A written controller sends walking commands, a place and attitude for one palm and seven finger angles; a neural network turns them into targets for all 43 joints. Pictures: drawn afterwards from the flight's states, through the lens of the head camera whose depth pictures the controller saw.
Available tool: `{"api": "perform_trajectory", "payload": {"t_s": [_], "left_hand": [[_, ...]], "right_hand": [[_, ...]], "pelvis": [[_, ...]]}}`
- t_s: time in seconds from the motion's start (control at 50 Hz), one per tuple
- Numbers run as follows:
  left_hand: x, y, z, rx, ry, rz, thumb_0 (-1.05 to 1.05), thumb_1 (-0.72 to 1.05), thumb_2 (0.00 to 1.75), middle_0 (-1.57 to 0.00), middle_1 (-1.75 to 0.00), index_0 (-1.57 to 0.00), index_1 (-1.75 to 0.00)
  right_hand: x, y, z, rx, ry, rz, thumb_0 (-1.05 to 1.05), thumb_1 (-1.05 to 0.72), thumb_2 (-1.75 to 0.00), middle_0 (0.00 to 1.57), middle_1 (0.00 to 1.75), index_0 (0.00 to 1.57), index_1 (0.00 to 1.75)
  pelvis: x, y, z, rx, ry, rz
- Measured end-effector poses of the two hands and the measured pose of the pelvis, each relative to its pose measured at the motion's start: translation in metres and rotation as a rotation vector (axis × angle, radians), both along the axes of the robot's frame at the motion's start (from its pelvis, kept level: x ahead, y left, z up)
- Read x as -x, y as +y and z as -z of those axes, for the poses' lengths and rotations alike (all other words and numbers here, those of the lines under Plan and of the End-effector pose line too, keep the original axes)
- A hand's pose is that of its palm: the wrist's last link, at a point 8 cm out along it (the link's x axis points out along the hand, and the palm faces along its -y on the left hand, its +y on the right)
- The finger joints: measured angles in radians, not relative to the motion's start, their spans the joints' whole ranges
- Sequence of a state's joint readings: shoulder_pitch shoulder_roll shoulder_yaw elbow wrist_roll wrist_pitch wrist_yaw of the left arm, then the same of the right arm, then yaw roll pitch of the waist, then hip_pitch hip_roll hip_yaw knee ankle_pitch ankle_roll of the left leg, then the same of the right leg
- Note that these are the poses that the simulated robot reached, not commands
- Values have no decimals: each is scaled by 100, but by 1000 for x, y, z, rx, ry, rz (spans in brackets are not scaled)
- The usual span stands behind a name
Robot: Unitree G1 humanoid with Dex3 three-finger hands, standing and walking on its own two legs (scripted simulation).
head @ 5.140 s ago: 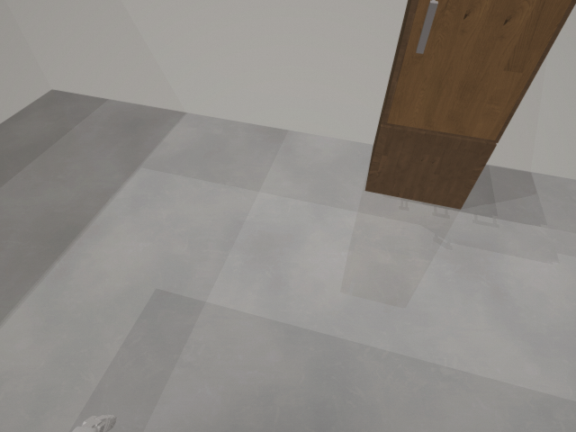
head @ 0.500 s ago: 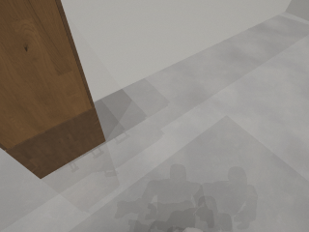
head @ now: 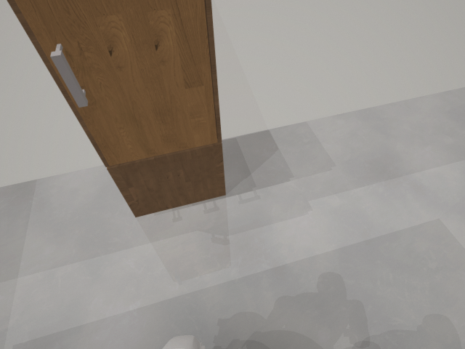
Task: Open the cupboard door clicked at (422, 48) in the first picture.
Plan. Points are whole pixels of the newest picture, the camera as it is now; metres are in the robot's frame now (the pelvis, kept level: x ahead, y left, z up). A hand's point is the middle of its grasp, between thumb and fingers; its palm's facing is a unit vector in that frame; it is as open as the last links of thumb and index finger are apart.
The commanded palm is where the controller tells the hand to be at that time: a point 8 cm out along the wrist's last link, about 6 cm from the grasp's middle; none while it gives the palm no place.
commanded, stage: turn to face it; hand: left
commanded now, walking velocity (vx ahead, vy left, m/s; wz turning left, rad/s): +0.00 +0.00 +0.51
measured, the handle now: (71, 76) +0.73 +0.48 +0.05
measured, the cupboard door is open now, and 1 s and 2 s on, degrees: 0 0 0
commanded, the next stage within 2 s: take the last steps up to it in 0.52 s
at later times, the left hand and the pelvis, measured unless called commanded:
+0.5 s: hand out of the picture +0.04 +0.25 -0.16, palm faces +0.23 -0.94 -0.27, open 7.4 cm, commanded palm none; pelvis -0.01 +0.03 +0.00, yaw +12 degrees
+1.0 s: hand out of the picture -0.11 +0.21 -0.18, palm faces +0.40 -0.89 -0.20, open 7.3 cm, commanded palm none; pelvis +0.00 +0.05 -0.01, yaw +19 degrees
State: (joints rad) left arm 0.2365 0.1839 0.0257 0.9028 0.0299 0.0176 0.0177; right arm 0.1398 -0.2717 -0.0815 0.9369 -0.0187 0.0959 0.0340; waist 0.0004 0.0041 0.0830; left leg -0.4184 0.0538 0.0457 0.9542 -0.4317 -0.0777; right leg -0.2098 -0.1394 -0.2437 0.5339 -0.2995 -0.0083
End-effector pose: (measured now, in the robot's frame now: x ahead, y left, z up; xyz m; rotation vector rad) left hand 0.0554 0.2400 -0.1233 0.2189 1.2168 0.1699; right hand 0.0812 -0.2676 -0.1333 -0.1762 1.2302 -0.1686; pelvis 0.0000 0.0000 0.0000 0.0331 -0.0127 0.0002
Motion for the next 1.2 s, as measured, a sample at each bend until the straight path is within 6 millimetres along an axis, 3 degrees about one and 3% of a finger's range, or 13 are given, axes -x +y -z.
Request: {"api": "perform_trajectory", "payload": {"t_s": [0.14, 0.22, 0.3, 0.4, 0.54, 0.62, 0.72, 0.82, 0.96, 1.02, 1.1, 1.2], "left_hand": [[65, 49, 30, 11, 112, -153, 0, 90, 90, -20, -30, -21, -30], [81, 69, 29, -1, 158, -201, 1, 91, 90, -20, -30, -20, -30], [73, 76, 18, -1, 109, -222, 1, 91, 90, -20, -30, -20, -30], [54, 71, 8, -8, 39, -225, 1, 91, 90, -20, -30, -20, -30], [24, 41, 0, -25, -63, -212, 0, 91, 90, -20, -30, -20, -30], [28, 20, -5, -29, -96, -217, 0, 91, 90, -20, -30, -20, -30], [54, 4, -7, -5, -68, -269, 0, 90, 90, -20, -30, -20, -30], [95, 4, -3, 11, -11, -344, 0, 92, 90, -20, -30, -21, -30], [169, 11, 18, 83, 167, -450, 0, 91, 90, -20, -30, -20, -30], [190, 17, 29, 121, 263, -463, 0, 91, 90, -20, -30, -20, -30], [176, 30, 25, 145, 299, -432, 1, 91, 90, -20, -30, -20, -30], [115, 53, 20, 133, 200, -403, 1, 91, 90, -20, -30, -20, -30]], "right_hand": [[-50, 45, -4, 42, -78, -157, 1, -91, -90, 20, 30, 20, 30], [-55, 66, -13, 49, -105, -196, 1, -91, -90, 20, 30, 20, 30], [-48, 78, -16, 41, -77, -215, 1, -91, -90, 21, 30, 21, 30], [-35, 82, -9, 10, -37, -217, 1, -91, -90, 21, 30, 21, 30], [-14, 64, 15, -41, 30, -198, 1, -90, -90, 21, 30, 21, 30], [-8, 50, 25, -51, 69, -198, 1, -91, -90, 21, 30, 21, 30], [-6, 41, 19, -43, 97, -229, 1, -91, -90, 20, 30, 20, 30], [-10, 46, 9, -26, 112, -278, 1, -91, -90, 20, 30, 20, 30], [-38, 85, -2, 7, 52, -353, 1, -91, -90, 20, 30, 20, 30], [-44, 106, -1, 15, 6, -348, 1, -91, -90, 20, 30, 20, 30], [-29, 124, -5, 2, 26, -309, 1, -91, -90, 20, 30, 20, 30], [0, 135, -2, -18, 155, -260, 1, -91, -90, 20, 30, 20, 30]], "pelvis": [[5, 28, 16, 26, 19, -86], [6, 37, 11, 40, 11, -111], [7, 42, 2, 48, 7, -144], [7, 39, -1, 43, 3, -176], [4, 18, 6, 14, 1, -219], [6, 8, 7, 15, -12, -256], [9, 4, 0, 10, -20, -286], [7, 8, -5, 12, -12, -313], [1, 38, -1, 38, -6, -331], [-3, 54, 5, 43, -14, -318], [-16, 68, -2, 47, -21, -309], [-40, 79, -7, 41, -19, -310]]}}
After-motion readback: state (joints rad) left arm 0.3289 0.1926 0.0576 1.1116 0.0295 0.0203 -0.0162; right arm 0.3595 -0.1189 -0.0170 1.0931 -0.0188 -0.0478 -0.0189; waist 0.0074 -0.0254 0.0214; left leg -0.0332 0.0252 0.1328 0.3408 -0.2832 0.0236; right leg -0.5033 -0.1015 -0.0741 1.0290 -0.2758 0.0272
